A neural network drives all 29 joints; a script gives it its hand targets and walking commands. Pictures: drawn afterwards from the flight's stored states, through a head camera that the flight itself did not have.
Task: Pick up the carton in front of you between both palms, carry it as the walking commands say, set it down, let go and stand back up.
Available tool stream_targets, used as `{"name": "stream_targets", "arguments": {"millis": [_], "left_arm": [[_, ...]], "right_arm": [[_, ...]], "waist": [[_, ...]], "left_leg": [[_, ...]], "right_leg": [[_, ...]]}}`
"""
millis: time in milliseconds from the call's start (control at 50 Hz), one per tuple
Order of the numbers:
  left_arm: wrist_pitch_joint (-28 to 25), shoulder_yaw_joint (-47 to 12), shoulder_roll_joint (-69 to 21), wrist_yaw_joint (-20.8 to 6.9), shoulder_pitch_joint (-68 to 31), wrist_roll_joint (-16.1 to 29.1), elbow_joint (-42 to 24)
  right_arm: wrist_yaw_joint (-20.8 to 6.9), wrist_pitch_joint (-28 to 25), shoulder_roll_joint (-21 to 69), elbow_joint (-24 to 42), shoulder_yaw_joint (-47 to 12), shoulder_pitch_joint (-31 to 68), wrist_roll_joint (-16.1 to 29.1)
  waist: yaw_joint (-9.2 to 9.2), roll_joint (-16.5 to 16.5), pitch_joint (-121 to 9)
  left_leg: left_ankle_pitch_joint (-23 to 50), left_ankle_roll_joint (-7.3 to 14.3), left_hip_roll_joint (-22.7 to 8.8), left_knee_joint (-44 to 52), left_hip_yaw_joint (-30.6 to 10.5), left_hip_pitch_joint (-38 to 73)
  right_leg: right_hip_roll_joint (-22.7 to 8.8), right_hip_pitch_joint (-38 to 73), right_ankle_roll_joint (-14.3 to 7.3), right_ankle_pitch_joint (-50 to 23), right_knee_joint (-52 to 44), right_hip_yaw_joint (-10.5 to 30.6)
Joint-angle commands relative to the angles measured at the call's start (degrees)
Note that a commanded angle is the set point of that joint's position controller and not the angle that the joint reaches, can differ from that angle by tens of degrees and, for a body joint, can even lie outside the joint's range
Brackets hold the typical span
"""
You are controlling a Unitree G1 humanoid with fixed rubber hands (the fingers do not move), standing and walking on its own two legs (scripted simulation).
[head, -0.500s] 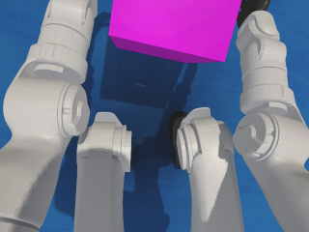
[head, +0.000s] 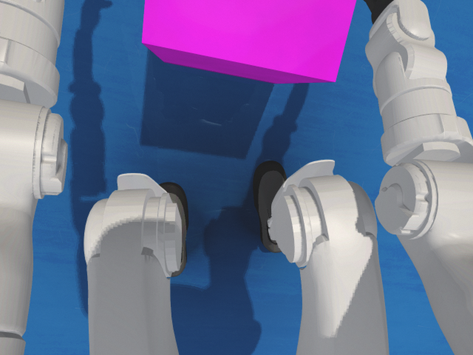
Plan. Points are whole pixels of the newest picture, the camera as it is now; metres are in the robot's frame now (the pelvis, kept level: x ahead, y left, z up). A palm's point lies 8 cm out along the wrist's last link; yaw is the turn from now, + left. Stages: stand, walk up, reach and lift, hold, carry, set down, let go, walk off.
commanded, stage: set down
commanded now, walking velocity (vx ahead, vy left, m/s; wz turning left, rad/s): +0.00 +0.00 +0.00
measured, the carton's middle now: out of the picture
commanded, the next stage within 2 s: let go in 0.98 s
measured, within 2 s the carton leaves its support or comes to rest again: neither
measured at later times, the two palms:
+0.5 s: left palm out of the picture +0.60 +0.18 +0.01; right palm out of the picture +0.52 -0.20 +0.00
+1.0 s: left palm out of the picture +0.60 +0.19 +0.16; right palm out of the picture +0.52 -0.21 +0.16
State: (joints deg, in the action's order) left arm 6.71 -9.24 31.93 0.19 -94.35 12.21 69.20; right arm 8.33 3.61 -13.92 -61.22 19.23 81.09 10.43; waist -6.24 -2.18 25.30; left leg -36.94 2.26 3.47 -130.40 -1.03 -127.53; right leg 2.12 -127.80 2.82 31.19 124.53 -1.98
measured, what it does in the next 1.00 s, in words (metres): rises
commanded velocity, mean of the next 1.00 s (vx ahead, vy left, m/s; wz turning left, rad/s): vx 0.00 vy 0.00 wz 0.00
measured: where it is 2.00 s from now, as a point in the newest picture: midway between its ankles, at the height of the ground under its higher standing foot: (222, 232)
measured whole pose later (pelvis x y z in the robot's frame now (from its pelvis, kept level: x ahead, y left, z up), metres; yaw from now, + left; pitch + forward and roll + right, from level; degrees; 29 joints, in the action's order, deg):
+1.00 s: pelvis +0.03 +0.00 +0.25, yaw +2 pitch +47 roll -3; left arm 13.2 10.4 25.9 -6.2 -78.0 -3.7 60.5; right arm 7.4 13.4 -4.3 -37.3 24.5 60.4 0.2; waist -8.0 1.7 -1.6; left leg -23.1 1.1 3.8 -73.5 -2.8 -97.0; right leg 1.9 -97.4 1.7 18.8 69.4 0.7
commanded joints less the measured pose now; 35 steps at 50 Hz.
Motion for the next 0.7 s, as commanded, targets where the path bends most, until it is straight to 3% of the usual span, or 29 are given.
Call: {"name": "stream_targets", "arguments": {"millis": [0, 100, 200, 300, 460, 580, 680], "left_arm": [[-0.11, 1.31, 3.85, -0.09, -18.17, -0.17, -7.4], [2.85, 6.61, 7.06, 0.74, -16.74, -3.47, -12.93], [4.12, 10.87, 5.21, -0.68, -12.0, -6.25, -8.45], [3.18, 13.16, 4.39, -2.52, -9.88, -8.36, -6.11], [4.31, 13.73, 4.35, -3.97, -10.11, -9.99, -10.07], [6.0, 14.34, 4.25, -4.17, -9.31, -11.07, -14.8], [6.71, 15.74, 3.39, -4.6, -6.74, -12.3, -16.17]], "right_arm": [[1.23, -0.12, -6.01, 10.78, -1.87, 11.26, 1.9], [4.27, 3.39, -5.31, 20.71, -2.05, 8.99, 0.71], [4.61, 6.24, -0.48, 19.76, -1.33, 4.96, -2.09], [3.92, 6.16, 1.59, 20.04, 0.11, 3.62, -4.7], [3.25, 7.6, 1.22, 24.68, 1.98, 0.82, -5.8], [2.49, 9.23, 0.81, 29.42, 2.23, -2.0, -5.38], [1.53, 9.89, 1.27, 30.82, 2.82, -4.94, -5.96]], "waist": [[-4.3, 13.09, -81.23], [-3.58, 12.13, -91.97], [-2.58, 9.32, -79.12], [-2.26, 8.13, -77.39], [-3.93, 11.74, -85.26], [-3.92, 14.56, -91.33], [-3.61, 14.83, -91.3]], "left_leg": [[24.47, -2.16, -3.02, 13.0, -3.08, 41.84], [21.37, -1.54, -1.22, 17.51, 0.38, 43.84], [15.59, -0.52, -0.63, 23.6, 1.45, 33.78], [15.81, -0.53, -0.35, 28.61, 0.92, 30.42], [19.17, -1.61, 0.55, 36.41, 0.92, 40.93], [25.24, -2.54, 1.01, 42.34, 0.76, 52.92], [29.46, -2.85, 1.16, 47.93, 0.18, 59.47]], "right_leg": [[-0.23, 34.78, -0.08, -24.35, -6.97, -2.83], [1.47, 44.44, -0.53, -24.56, -12.13, -3.54], [1.78, 40.46, 0.13, -20.1, -17.8, -2.83], [1.63, 41.87, 0.71, -20.86, -22.56, -1.98], [1.98, 45.71, 0.81, -22.68, -30.65, -2.84], [2.44, 47.66, 0.64, -25.74, -37.07, -3.71], [2.6, 48.88, 0.68, -27.78, -42.97, -3.82]]}}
